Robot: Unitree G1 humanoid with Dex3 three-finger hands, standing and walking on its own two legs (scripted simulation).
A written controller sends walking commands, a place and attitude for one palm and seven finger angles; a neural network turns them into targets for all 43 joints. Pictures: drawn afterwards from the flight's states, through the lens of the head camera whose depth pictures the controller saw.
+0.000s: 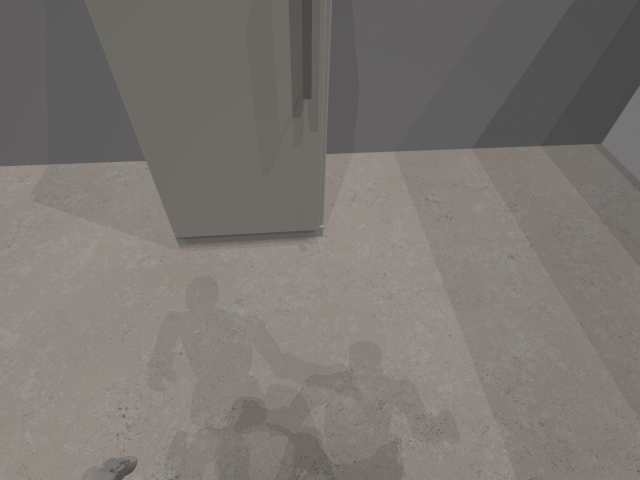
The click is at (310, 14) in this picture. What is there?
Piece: fridge door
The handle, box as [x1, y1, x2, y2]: [301, 0, 311, 98]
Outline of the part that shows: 301,0 302,95 303,98 311,98 311,0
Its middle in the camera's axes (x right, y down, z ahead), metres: -0.04 -0.58 +0.93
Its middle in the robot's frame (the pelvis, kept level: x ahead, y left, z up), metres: +1.10 +0.11 +0.17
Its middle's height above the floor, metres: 0.94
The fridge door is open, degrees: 0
